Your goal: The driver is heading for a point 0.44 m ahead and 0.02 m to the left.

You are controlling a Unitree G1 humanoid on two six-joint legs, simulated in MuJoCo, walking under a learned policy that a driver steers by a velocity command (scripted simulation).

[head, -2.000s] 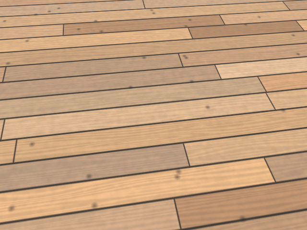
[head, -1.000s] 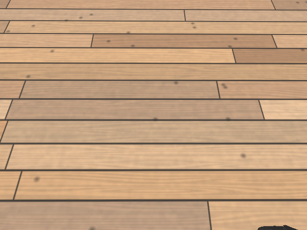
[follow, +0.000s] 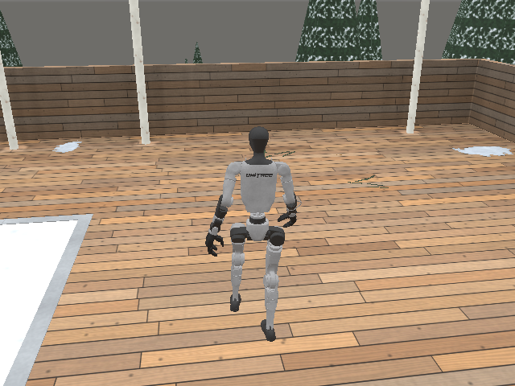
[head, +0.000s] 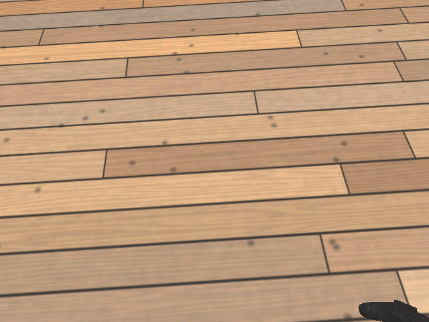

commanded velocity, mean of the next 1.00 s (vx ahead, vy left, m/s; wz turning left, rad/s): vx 0.08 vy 0.00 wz -0.07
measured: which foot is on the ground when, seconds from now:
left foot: up 0.00-0.06, down 0.08-0.54, up 0.56-0.90, down 0.92-1.00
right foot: down 0.00-0.08, up 0.10-0.50, down 0.52-0.92, up 0.94-1.00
